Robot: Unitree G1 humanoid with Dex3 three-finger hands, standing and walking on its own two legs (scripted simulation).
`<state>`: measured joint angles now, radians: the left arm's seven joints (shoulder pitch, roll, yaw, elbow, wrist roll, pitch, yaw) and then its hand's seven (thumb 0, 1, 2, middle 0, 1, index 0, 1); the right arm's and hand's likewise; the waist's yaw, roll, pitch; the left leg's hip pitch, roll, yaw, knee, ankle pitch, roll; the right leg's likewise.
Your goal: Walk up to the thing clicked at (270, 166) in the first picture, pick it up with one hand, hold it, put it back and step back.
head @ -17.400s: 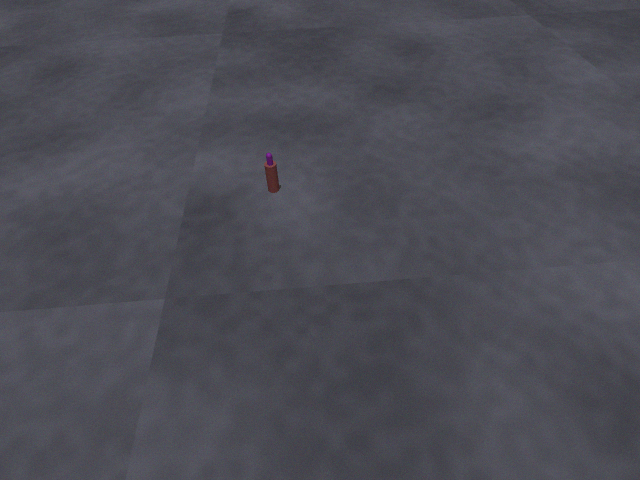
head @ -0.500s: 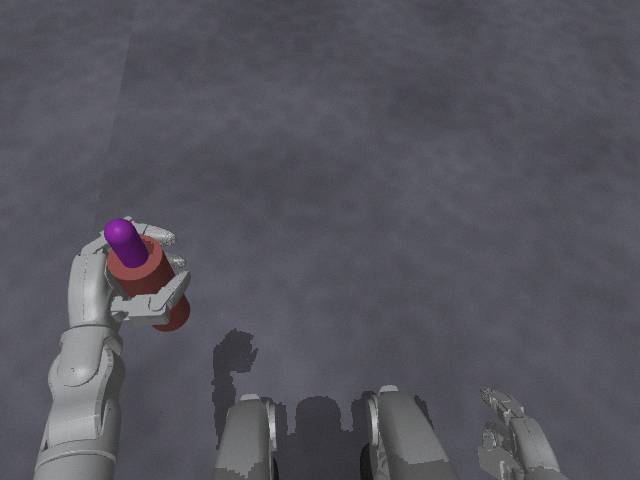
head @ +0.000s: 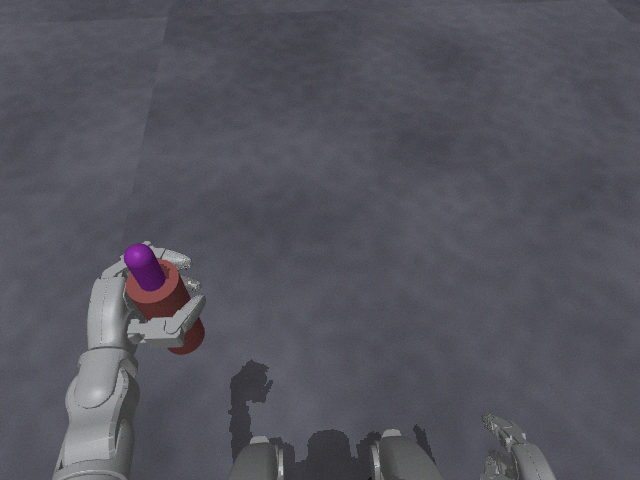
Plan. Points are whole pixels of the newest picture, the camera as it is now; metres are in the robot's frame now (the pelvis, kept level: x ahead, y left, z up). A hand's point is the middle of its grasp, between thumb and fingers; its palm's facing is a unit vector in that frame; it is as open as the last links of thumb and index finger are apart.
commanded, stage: lift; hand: left
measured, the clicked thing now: (164, 300) +0.34 +0.19 +0.03
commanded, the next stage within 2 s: hold in 0.54 s
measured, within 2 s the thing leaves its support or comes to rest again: neither
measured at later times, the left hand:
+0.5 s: hand (168, 281) +0.34 +0.17 +0.07, palm faces +0.05 -1.00 -0.02, open 7.4 cm
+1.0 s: hand (172, 277) +0.34 +0.16 +0.09, palm faces +0.04 -1.00 -0.02, open 7.4 cm
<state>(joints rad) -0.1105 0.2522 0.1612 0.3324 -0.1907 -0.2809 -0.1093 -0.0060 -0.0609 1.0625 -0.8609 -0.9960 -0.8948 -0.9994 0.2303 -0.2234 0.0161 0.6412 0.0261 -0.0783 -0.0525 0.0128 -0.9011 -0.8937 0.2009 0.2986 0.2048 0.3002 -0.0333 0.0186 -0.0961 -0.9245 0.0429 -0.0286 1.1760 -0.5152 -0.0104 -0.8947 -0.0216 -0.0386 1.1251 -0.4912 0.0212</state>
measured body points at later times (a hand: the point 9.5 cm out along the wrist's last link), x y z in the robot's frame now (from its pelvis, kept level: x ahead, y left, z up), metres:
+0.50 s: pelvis +0.01 +0.00 +0.03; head +0.07 +0.01 +0.48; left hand +0.34 +0.23 +0.08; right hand +0.15 -0.25 -0.07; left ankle +0.03 +0.12 -0.65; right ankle +0.03 -0.14 -0.65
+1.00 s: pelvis +0.01 -0.01 +0.05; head +0.06 -0.01 +0.50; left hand +0.33 +0.22 +0.09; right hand +0.14 -0.26 -0.06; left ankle +0.03 +0.12 -0.65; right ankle +0.03 -0.14 -0.65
